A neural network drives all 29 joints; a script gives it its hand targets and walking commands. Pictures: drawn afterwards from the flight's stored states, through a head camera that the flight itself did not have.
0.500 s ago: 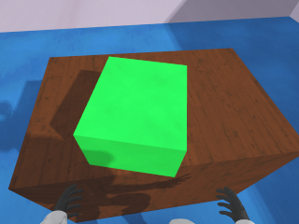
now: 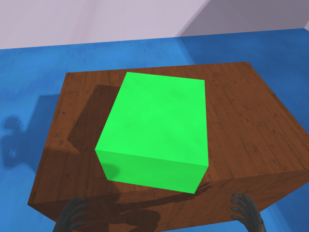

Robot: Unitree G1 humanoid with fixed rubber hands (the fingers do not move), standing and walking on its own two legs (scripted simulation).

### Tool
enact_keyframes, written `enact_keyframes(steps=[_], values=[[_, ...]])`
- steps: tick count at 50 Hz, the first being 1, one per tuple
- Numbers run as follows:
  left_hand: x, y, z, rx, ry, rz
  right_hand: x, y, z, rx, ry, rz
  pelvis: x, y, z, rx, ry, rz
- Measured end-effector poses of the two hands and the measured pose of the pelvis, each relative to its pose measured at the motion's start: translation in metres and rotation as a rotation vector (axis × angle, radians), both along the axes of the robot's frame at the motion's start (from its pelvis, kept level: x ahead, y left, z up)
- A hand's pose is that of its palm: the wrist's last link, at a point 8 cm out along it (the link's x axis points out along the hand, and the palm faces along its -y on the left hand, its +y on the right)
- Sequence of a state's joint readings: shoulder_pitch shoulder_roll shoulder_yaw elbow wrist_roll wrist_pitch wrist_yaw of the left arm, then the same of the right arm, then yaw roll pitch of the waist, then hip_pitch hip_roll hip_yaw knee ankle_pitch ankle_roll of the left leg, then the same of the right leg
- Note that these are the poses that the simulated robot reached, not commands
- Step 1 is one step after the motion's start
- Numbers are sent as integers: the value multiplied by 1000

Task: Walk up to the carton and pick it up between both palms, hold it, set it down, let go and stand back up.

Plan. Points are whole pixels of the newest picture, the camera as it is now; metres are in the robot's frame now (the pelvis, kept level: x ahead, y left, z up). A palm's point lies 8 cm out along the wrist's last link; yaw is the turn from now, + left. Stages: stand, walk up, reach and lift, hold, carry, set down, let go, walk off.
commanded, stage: reach and lift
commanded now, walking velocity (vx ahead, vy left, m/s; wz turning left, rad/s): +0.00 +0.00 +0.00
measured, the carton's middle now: (157, 127) +0.41 +0.00 +0.00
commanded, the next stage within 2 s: none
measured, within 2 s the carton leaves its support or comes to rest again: neither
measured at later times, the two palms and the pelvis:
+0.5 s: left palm (45, 228) +0.13 +0.25 +0.01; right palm (255, 224) +0.14 -0.21 +0.00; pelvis +0.00 +0.00 +0.00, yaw +2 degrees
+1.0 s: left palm (49, 197) +0.18 +0.24 +0.05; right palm (257, 193) +0.19 -0.22 +0.05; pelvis -0.01 -0.02 +0.00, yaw +4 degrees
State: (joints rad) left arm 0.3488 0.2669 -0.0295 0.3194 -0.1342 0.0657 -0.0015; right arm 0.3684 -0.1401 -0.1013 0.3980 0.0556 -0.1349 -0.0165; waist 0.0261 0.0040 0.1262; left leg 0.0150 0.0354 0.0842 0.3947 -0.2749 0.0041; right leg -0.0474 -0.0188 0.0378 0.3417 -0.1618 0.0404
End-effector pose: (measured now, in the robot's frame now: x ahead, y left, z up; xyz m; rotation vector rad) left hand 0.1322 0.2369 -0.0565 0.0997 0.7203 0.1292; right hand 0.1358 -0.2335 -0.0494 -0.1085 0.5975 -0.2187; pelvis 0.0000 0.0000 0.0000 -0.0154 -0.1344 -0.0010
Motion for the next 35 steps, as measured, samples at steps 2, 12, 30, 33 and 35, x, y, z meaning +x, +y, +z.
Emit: enact_keyframes(steps=[2, 12, 30, 33, 35], values=[[-1, 1, 4, -2, -24, 0, 3, 1, 4, 4, -18, -7, 0, 0, 0, -1, -2, 3], [-4, 9, 28, -22, -158, -14, 11, 11, 23, 51, -101, -46, 0, -2, 0, -5, 0, 23], [-9, 13, 71, -51, -359, -52, 1, 27, 61, 98, -222, -70, -7, -6, -2, -8, -13, 49], [-10, 11, 73, -55, -362, -50, 3, 30, 63, 106, -221, -64, -9, -7, -3, -9, -19, 55], [-9, 10, 76, -56, -367, -46, 6, 30, 65, 110, -222, -54, -9, -8, -3, -10, -19, 57]])
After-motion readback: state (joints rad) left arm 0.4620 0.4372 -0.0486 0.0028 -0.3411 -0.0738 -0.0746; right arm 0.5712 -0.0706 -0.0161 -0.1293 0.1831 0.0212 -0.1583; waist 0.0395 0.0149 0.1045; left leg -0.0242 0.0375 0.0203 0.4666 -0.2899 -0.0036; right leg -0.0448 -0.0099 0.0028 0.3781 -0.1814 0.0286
